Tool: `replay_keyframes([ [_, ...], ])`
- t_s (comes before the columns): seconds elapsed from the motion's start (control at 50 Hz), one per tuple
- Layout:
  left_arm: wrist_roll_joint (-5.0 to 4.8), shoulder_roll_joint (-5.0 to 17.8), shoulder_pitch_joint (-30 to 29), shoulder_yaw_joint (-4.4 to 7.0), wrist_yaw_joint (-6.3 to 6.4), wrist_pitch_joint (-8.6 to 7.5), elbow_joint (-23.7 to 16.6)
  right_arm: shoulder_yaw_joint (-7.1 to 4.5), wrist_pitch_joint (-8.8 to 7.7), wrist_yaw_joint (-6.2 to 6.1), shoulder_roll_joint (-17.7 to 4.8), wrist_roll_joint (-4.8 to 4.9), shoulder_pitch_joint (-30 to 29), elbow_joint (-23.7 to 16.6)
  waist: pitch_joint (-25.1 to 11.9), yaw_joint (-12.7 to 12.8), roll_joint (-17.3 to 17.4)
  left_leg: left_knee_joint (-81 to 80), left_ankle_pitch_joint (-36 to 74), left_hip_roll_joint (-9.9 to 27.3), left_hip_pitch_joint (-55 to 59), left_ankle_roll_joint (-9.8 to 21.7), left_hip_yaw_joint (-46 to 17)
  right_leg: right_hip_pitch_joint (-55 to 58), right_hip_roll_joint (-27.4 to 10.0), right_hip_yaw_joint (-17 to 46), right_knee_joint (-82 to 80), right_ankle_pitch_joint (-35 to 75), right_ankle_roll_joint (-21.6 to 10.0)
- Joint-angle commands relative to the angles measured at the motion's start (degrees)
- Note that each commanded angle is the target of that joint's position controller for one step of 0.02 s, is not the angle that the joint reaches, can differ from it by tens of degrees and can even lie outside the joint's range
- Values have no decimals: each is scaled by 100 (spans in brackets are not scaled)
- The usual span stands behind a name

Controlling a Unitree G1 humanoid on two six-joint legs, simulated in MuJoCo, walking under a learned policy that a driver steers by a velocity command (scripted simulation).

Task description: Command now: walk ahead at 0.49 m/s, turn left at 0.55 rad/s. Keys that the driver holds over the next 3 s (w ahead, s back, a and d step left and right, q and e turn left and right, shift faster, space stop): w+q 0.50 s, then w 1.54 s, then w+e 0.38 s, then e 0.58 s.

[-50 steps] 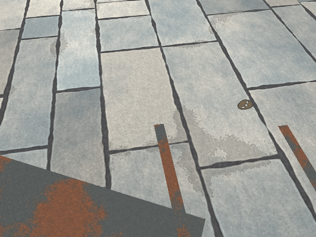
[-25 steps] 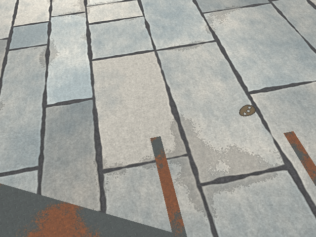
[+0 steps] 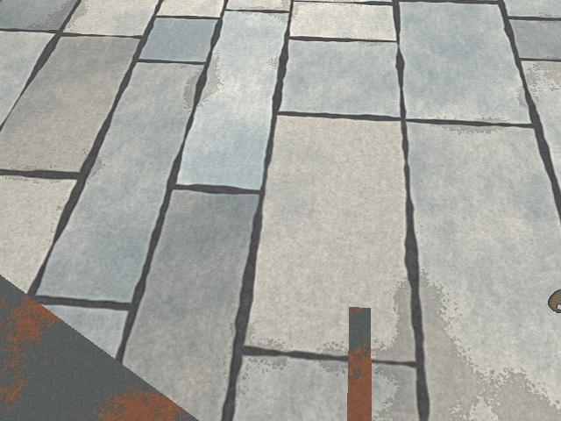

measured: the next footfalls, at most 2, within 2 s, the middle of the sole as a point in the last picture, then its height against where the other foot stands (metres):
right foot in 0.48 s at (347, 414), level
left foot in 0.98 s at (222, 360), level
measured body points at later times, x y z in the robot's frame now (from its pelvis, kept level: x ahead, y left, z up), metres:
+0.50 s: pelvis +0.28 -0.04 +0.01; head +0.32 -0.02 +0.46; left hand +0.46 +0.24 -0.06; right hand +0.29 -0.33 -0.11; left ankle +0.08 +0.01 -0.69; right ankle +0.43 -0.11 -0.71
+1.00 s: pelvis +0.51 +0.06 +0.02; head +0.53 +0.09 +0.47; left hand +0.35 +0.26 -0.13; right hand +0.80 -0.03 -0.06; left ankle +0.56 +0.18 -0.71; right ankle +0.43 -0.11 -0.70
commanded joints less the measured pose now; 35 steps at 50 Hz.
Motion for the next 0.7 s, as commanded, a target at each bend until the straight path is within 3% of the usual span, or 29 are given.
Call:
replay_keyframes([
  [0.02,35,984,-525,195,-113,-235,-899,-250,20,-108,-736,74,822,7,-119,-154,-421,-2601,-706,2404,2048,1129,-3970,-3011,-443,810,740,510,-35],
  [0.04,102,923,-525,185,-99,-153,-889,-202,-46,-120,-626,54,696,-9,26,76,-658,-2602,83,2121,1503,917,-3555,-2627,-578,829,349,540,66],
  [0.06,173,813,-399,156,-115,-21,-868,-182,-114,-136,-628,69,667,-21,17,214,-654,-2624,577,1908,1115,808,-3140,-2267,-680,824,-10,548,176],
  [0.1,208,653,-476,124,-139,159,-946,-188,-241,-115,-758,80,806,40,-82,265,-465,-2590,1497,1585,770,673,-2607,-1988,-733,649,-518,736,319],
  [0.14,189,646,-922,126,-162,220,-1154,-212,-265,-118,-872,103,1022,90,-74,154,-192,-2607,1739,1358,749,474,-2359,-2154,-769,525,-1093,1290,427],
  [0.22,155,724,-1911,145,-201,277,-1512,-211,-212,-133,-850,120,1711,186,-138,-311,170,-2415,2048,1268,1572,27,-2489,-2853,-665,494,-2035,2248,491],
  [0.36,95,732,-3121,48,-294,185,-2008,-220,-179,-230,-929,6,2311,185,-125,-712,403,-1844,2952,1414,2759,93,-2904,-3122,-231,479,-3287,2114,386],
  [0.4,54,811,-3017,50,-288,125,-2060,-243,-185,-274,-1010,-10,2150,117,-161,-568,489,-1660,3189,1505,2706,4,-3037,-2518,-126,559,-3754,2023,264],
  [0.42,33,887,-2691,74,-264,98,-1992,-255,-190,-287,-1069,-4,1912,51,-222,-357,524,-1507,3411,1484,2452,-118,-3021,-1844,-38,570,-4033,1882,178],
  [0.44,13,1031,-2121,134,-211,69,-1827,-268,-212,-269,-1146,-1,1672,-17,-442,-80,522,-1088,3977,1379,2155,-268,-2977,-898,128,532,-4212,1656,71],
  [0.46,6,1215,-1291,215,-139,11,-1593,-274,-258,-205,-1200,40,1515,-44,-869,327,306,-188,4194,1116,1902,-410,-2795,246,122,527,-4552,1834,-67],
  [0.48,105,1527,-381,313,-29,-56,-1464,-225,-326,-131,-1008,113,1488,-146,-1564,687,-12,1109,3055,825,1163,-524,-2562,1695,-700,1257,-4597,1219,-291],
  [0.5,267,1949,77,422,51,-30,-1485,-86,-339,-146,-367,282,1889,-317,-2289,563,-1173,2794,-787,117,-384,-703,-1759,3165,-2378,3382,-4783,654,-694],
  [0.52,173,1902,-138,462,-2,49,-1463,-124,-293,-178,-769,134,2224,-348,-2451,249,-1632,3580,-1747,164,-1053,-682,-1520,2875,-2711,5090,-5310,287,-1132],
  [0.54,114,1330,-580,371,-44,72,-1515,-149,-212,-185,-879,2,2008,-176,-1479,91,-762,3791,-1156,548,-1245,-699,-1495,1977,-2441,4380,-5486,-195,-1087],
  [0.56,78,936,-849,285,-89,58,-1502,-121,-188,-126,-790,-53,1636,-186,-848,92,-228,3577,-738,696,-1149,-741,-1390,1203,-2088,3477,-5632,89,-990],
  [0.58,101,802,-933,242,-114,35,-1439,-105,-163,-77,-658,-65,1489,-214,-585,0,-254,3313,-584,827,-1017,-770,-1346,739,-1798,2856,-5800,580,-845],
  [0.62,66,800,-735,229,-147,-63,-1203,-65,-71,12,-517,-138,1435,-232,-401,-104,-585,3047,-537,910,-792,-823,-1290,274,-1477,2105,-5964,1620,-802],
  [0.66,6,825,-485,241,-210,-191,-1023,-46,-34,50,-462,-144,1328,-285,-462,-147,-640,2871,-426,868,-863,-827,-1293,305,-1449,1770,-6021,2440,-881],
  [0.7,-22,861,-354,254,-237,-240,-900,-16,-29,87,-436,-161,920,-427,-357,-132,-629,2571,-101,933,-1200,-866,-1259,360,-1449,1488,-6204,2589,-941],
])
